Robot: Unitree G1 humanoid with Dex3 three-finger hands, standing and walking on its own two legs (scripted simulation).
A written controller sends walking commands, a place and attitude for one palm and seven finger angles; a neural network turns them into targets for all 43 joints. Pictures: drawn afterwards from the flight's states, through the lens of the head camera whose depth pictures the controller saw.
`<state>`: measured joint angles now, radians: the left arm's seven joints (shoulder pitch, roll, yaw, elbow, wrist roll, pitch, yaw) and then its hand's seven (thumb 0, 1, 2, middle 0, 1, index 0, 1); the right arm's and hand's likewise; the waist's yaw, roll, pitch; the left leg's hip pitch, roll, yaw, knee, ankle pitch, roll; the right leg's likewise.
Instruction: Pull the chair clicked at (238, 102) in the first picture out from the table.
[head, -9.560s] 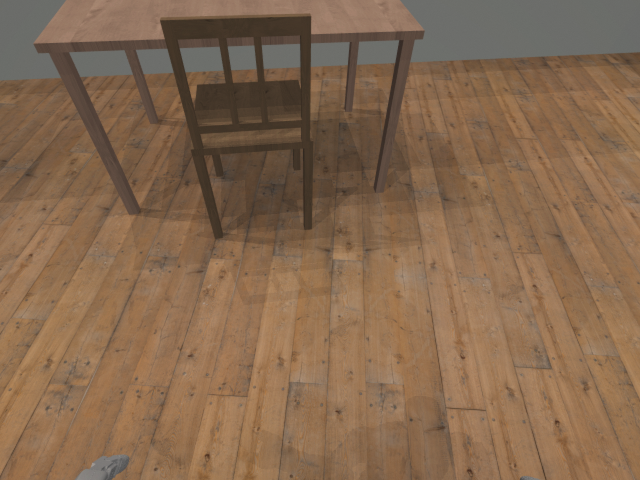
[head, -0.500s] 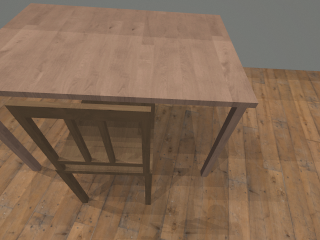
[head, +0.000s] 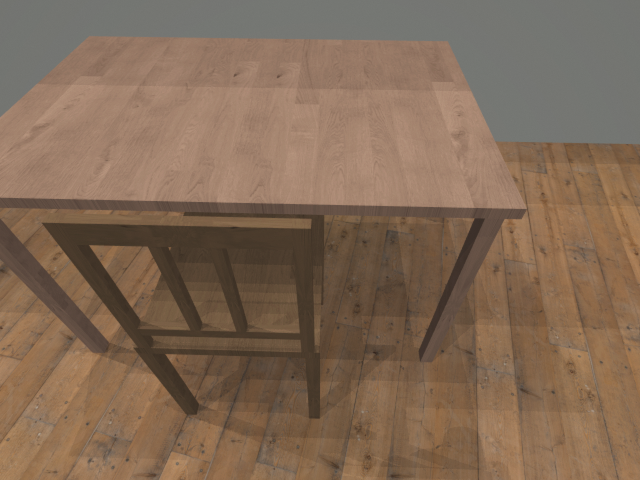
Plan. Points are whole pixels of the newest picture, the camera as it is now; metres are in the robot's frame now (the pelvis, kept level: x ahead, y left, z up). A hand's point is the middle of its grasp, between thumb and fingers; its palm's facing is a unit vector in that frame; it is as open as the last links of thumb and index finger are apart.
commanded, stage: look again from close up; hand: left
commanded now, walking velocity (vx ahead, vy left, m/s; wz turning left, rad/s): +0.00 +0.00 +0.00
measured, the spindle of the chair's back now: (179, 290) +0.43 +0.29 -0.10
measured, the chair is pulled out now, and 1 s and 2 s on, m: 0.00 0.00 0.00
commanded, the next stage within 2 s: raise the hand toward the chair's back in 0.86 s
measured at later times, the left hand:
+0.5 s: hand out of the picture +0.02 +0.15 -0.17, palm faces +0.01 -0.98 -0.18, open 7.3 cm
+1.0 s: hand out of the picture +0.03 +0.15 -0.17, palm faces +0.07 -0.98 -0.18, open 7.3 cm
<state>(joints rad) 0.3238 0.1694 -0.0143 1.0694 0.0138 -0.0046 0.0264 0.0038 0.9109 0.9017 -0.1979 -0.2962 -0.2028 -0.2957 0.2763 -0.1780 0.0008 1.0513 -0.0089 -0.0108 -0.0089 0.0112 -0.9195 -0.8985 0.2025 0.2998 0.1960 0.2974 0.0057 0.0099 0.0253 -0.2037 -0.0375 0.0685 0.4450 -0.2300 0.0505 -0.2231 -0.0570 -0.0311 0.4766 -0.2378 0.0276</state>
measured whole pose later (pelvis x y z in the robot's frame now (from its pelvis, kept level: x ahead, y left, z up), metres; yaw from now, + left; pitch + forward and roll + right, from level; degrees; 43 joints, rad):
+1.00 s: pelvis +0.02 -0.02 +0.00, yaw +0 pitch -1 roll +0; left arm 0.35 0.14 -0.01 0.96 -0.03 0.04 0.05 0.01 0.92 0.90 -0.20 -0.30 -0.20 -0.30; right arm 0.29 -0.15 0.02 1.10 0.01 -0.03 -0.03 0.02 -0.93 -0.90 0.20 0.30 0.20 0.30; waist 0.00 0.00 0.04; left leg -0.16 0.00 0.06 0.44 -0.26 0.02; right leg -0.17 -0.01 -0.04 0.44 -0.25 0.00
